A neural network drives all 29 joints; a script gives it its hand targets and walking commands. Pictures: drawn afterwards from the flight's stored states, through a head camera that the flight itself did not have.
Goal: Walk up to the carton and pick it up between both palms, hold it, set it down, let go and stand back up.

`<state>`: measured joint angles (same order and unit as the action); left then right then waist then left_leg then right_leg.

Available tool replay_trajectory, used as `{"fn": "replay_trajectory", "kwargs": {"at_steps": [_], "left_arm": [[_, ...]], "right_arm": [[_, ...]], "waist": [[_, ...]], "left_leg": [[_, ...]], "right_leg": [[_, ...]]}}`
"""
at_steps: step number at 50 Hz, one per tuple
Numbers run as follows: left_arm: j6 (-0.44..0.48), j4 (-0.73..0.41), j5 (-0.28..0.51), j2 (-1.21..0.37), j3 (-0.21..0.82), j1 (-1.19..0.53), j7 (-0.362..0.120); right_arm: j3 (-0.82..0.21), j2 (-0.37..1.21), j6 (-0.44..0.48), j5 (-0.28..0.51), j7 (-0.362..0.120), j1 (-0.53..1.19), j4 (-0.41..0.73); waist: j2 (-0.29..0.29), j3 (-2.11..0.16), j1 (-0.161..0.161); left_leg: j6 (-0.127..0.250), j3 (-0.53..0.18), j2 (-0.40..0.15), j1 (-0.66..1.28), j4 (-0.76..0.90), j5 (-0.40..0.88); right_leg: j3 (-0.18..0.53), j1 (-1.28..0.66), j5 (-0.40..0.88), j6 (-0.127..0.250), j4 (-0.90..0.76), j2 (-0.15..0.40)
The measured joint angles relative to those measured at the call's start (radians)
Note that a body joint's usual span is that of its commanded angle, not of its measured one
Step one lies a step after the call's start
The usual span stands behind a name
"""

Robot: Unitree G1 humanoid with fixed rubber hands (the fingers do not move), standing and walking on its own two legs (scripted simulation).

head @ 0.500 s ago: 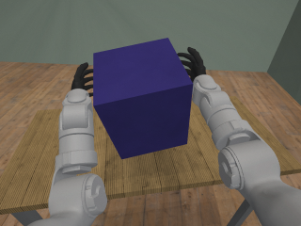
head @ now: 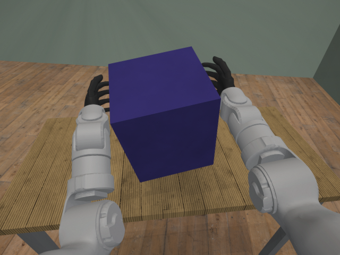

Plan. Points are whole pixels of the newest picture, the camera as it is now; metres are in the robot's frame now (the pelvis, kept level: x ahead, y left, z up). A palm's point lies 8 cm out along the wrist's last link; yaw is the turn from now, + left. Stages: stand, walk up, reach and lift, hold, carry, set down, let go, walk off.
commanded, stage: set down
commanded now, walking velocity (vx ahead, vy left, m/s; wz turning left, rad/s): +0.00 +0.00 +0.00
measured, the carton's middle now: (164, 117) +0.43 +0.03 +0.16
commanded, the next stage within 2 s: none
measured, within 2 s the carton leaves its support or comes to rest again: neither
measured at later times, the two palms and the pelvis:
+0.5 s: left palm (98, 113) +0.38 +0.18 +0.20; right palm (220, 94) +0.44 -0.11 +0.22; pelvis +0.01 -0.01 +0.00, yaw +0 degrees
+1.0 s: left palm (97, 121) +0.39 +0.19 +0.17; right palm (213, 102) +0.46 -0.10 +0.18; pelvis +0.01 -0.02 +0.00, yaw +0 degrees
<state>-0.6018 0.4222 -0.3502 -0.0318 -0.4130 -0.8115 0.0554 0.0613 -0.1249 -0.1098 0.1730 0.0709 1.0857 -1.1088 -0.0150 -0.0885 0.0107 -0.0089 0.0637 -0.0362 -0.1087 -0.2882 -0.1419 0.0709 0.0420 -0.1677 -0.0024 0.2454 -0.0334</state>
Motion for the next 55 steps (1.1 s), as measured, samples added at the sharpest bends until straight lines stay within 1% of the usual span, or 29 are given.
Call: {"fn": "replay_trajectory", "kwargs": {"at_steps": [7,12,16,20,29,33,41,46,48,52,55], "left_arm": [[0.001,0.0,0.0,-0.014,0.0,0.012,0.015],[0.015,0.0,0.0,-0.019,0.0,0.006,0.033],[0.034,0.0,0.0,-0.026,0.0,0.006,0.041],[0.054,0.0,0.0,-0.036,0.0,0.012,0.05],[0.052,0.0,0.0,-0.041,0.0,0.027,0.051],[0.052,0.0,0.0,-0.041,0.0,0.024,0.053],[0.059,0.0,0.0,-0.044,0.0,0.026,0.057],[0.071,0.005,0.0,-0.052,0.0,0.034,0.068],[0.084,0.006,0.0,-0.054,0.0,0.038,0.07],[0.121,0.009,0.0,-0.06,0.0,0.038,0.081],[0.125,0.013,0.0,-0.066,0.0,0.038,0.088]], "right_arm": [[0.0,-0.004,0.01,-0.03,-0.018,0.0,-0.035],[0.0,-0.005,0.02,-0.06,-0.025,0.0,-0.068],[0.0,-0.011,0.028,-0.047,-0.028,0.0,-0.062],[0.0,-0.018,0.022,-0.026,-0.032,0.0,-0.046],[0.0,-0.018,0.004,-0.024,-0.035,0.0,-0.045],[0.0,-0.018,0.013,-0.057,-0.039,0.0,-0.049],[0.0,-0.019,0.026,-0.081,-0.047,0.0,-0.062],[0.0,-0.022,0.032,-0.106,-0.058,0.0,-0.097],[0.0,-0.022,0.034,-0.108,-0.058,-0.001,-0.09],[0.005,-0.027,0.066,-0.122,-0.064,-0.001,-0.092],[0.01,-0.03,0.085,-0.136,-0.072,-0.001,-0.116]], "waist": [[0.0,0.006,0.02],[0.0,0.008,0.023],[0.005,0.008,0.026],[0.011,0.008,0.041],[0.012,0.02,0.065],[0.012,0.02,0.066],[0.013,0.02,0.073],[0.013,0.021,0.084],[0.013,0.021,0.091],[0.014,0.021,0.107],[0.019,0.021,0.115]], "left_leg": [[-0.003,0.0,-0.002,0.0,0.004,0.0],[-0.006,0.0,-0.002,0.0,0.01,0.0],[-0.009,0.0,-0.003,0.0,0.014,-0.001],[-0.011,0.0,-0.006,0.0,0.014,-0.002],[-0.02,0.0,-0.017,-0.001,0.017,-0.002],[-0.021,0.0,-0.018,-0.006,0.017,-0.002],[-0.021,0.0,-0.018,-0.023,0.016,-0.002],[-0.022,0.0,-0.018,-0.04,0.015,-0.002],[-0.022,0.0,-0.019,-0.052,0.012,-0.002],[-0.024,0.0,-0.02,-0.075,0.008,-0.002],[-0.027,0.0,-0.021,-0.088,0.008,-0.002]], "right_leg": [[0.0,0.004,-0.004,0.004,0.004,-0.002],[0.0,0.008,-0.008,0.007,0.006,-0.003],[0.0,0.009,-0.011,0.01,0.006,-0.003],[-0.001,0.01,-0.013,0.013,0.006,-0.007],[-0.001,0.014,-0.014,0.019,0.009,-0.017],[-0.001,0.021,-0.016,0.021,0.012,-0.018],[-0.001,0.039,-0.016,0.022,0.014,-0.018],[-0.001,0.056,-0.016,0.024,0.016,-0.019],[-0.001,0.067,-0.016,0.024,0.018,-0.019],[-0.001,0.091,-0.016,0.027,0.021,-0.021],[-0.001,0.103,-0.016,0.03,0.021,-0.022]]}}
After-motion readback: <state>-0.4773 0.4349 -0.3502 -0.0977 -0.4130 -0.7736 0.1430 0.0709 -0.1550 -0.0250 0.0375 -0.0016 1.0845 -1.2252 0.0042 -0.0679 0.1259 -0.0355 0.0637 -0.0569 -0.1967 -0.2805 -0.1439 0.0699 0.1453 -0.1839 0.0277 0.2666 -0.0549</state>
